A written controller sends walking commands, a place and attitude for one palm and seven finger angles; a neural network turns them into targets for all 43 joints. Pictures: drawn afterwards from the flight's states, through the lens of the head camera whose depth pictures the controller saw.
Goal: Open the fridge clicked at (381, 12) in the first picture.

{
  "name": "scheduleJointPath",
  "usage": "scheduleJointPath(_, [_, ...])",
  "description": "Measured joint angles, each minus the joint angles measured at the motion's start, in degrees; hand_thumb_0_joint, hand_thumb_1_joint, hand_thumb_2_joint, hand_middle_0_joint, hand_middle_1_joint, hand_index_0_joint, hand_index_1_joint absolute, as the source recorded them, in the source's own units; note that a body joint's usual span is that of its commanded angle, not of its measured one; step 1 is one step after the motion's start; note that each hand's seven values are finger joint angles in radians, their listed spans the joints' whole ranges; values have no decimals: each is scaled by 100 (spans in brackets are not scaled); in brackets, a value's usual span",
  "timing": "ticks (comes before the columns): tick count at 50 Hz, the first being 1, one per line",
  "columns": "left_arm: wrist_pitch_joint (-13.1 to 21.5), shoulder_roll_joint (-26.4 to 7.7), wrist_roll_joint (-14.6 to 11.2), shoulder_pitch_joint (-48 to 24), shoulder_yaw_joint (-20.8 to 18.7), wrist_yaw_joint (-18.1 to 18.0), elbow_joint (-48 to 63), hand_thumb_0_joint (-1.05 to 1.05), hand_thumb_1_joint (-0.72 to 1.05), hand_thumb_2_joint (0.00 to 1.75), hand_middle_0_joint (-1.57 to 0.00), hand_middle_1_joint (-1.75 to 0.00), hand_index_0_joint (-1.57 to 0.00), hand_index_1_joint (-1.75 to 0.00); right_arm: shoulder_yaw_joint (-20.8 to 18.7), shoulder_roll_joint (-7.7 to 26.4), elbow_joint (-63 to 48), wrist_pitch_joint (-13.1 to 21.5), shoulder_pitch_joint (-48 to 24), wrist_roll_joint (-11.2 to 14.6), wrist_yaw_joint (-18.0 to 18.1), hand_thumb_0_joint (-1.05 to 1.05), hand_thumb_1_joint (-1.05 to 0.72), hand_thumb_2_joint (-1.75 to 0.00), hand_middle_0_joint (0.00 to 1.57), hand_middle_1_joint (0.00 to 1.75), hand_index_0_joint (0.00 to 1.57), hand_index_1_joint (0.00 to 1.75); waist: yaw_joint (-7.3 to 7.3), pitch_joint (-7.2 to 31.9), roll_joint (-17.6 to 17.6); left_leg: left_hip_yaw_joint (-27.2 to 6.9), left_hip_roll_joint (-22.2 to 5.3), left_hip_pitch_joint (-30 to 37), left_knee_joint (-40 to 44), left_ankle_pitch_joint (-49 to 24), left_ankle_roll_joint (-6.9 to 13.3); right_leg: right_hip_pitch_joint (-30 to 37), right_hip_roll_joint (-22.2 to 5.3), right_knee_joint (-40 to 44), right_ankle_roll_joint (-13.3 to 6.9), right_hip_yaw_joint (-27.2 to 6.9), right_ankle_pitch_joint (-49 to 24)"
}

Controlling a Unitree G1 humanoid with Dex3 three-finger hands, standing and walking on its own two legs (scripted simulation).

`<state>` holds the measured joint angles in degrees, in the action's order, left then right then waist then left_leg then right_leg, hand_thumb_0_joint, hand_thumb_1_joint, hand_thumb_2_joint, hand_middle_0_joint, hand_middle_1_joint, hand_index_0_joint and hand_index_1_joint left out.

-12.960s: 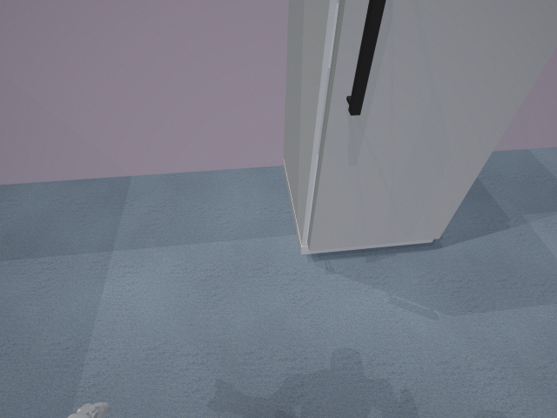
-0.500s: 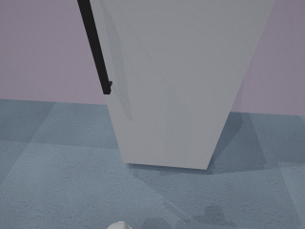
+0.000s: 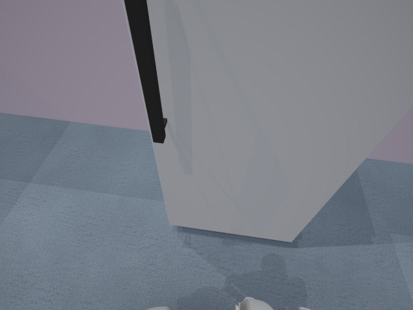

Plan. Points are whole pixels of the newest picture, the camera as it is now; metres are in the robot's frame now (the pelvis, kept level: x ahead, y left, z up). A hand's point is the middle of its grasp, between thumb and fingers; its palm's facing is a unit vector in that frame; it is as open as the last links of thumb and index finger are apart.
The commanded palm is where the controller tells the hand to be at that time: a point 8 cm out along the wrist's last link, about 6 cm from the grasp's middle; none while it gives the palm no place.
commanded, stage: come to a stop and stand still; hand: left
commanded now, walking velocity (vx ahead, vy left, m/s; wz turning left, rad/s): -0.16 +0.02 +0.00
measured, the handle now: (149, 48) +0.50 +0.15 +0.23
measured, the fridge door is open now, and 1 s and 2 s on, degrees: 0 0 0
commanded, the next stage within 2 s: look again from close up in 1.42 s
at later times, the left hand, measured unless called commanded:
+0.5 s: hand out of the picture +0.02 +0.17 -0.17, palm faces +0.09 -0.97 -0.20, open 7.4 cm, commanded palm none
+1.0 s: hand out of the picture -0.07 +0.14 -0.17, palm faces +0.06 -0.99 -0.15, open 7.4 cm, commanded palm none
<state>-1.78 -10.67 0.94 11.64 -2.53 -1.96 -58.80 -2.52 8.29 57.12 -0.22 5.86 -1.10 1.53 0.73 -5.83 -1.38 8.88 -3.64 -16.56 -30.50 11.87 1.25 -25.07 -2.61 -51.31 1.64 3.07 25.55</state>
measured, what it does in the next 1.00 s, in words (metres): steps on the spot: right foot, then left foot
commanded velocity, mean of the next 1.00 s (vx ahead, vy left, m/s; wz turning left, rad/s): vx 0.00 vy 0.03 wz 0.00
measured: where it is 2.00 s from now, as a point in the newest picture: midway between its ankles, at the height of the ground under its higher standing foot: outside the picture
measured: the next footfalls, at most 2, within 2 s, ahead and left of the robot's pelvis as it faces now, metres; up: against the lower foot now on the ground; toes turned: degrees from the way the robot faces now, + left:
right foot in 0.12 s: +0.09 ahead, -0.13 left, +0.00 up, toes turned -3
left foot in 0.48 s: -0.03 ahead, +0.11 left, +0.00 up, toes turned +4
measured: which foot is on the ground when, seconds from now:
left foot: down 0.00-0.12, up 0.14-0.46, down 0.48-1.00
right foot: up 0.00-0.10, down 0.12-1.00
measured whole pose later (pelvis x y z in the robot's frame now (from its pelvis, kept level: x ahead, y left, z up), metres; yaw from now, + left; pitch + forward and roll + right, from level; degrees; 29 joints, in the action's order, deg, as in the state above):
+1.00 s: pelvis -0.02 -0.01 +0.01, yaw +0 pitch -1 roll +0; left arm 0.0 -5.6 0.8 20.1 0.0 -2.0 -67.8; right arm -0.5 5.5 64.1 0.3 19.2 -0.2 1.4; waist 1.1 -1.7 -0.1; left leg 4.7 -1.1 -5.6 -24.6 18.1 -0.1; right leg -17.2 -1.7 -24.5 -0.2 2.9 6.4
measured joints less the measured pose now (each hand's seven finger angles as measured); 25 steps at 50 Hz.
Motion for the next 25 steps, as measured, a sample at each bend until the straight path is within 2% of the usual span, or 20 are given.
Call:
scheduleJointPath(3, [13,-19,9,-207,-45,16,268,0,91,90,-20,-30,-20,-29,-70,104,-8,-110,36,-35,-35,-1,-93,-90,20,30,21,30,-37,5,137,-50,-81,-16,-124,64,-88,139,75,454,-52,31,-307])
scheduleJointPath(5, [77,-43,21,-234,-47,33,420,0,91,90,-20,-30,-20,-29,-113,172,-27,-173,109,-32,-66,-1,-92,-90,20,30,20,30,-33,56,192,-68,-117,-93,-335,172,-171,464,60,1191,-65,64,-897])
scheduleJointPath(6, [123,-76,44,-206,-41,34,486,0,91,90,-20,-30,-20,-29,-132,192,-51,-202,158,-14,-88,0,-92,-90,20,30,20,30,-23,115,163,-45,-107,-185,-511,262,-213,564,21,1502,-135,10,-1268])
scheduleJointPath(9, [148,-2,75,-266,30,39,467,0,91,90,-20,-30,-20,-29,-207,326,-86,-345,193,30,-104,0,-91,-90,20,30,20,30,-101,86,344,-517,71,-574,-1608,1434,-260,495,73,1332,-366,101,-1060])
scheduleJointPath(12, [104,89,71,-282,76,38,416,0,91,90,-20,-30,-20,-29,-222,398,-46,-389,297,14,-124,0,-91,-90,20,30,20,30,-122,106,403,-752,261,-794,-2657,1473,-283,571,87,1616,-415,126,-1149])
scheduleJointPath(14, [90,130,66,-278,86,27,386,0,91,90,-20,-30,-20,-29,-202,403,2,-370,424,10,-138,0,-91,-90,19,30,20,30,-124,140,390,-766,293,-722,-2796,1368,-327,619,84,1837,-418,144,-1300])
scheduleJointPath(17, [113,153,65,-250,91,29,357,0,91,90,-20,-30,-20,-29,-147,359,98,-359,628,14,-152,1,-91,-90,19,30,20,30,-81,199,304,-737,278,-387,-2297,1396,-365,647,61,2097,-428,170,-1478])
scheduleJointPath(20, [142,142,65,-197,80,38,287,0,91,90,-20,-30,-20,-29,-80,285,197,-326,788,31,-154,1,-91,-90,19,30,20,30,-6,252,200,-699,240,42,-1411,1451,-352,632,44,2286,-416,193,-1636])
scheduleJointPath(24, [101,107,13,-69,60,35,84,0,91,90,-20,-30,-20,-29,10,193,276,-192,979,51,-127,1,-91,-90,19,30,20,30,19,355,154,-682,166,701,89,883,-256,538,91,2348,-328,263,-1769])
scheduleJointPath(25, [69,78,-10,-50,47,32,8,0,91,90,-20,-30,-20,-29,23,134,327,-157,1003,41,-108,1,-91,-90,19,30,20,30,13,358,80,-671,194,744,217,753,-218,518,62,2319,-295,255,-1777])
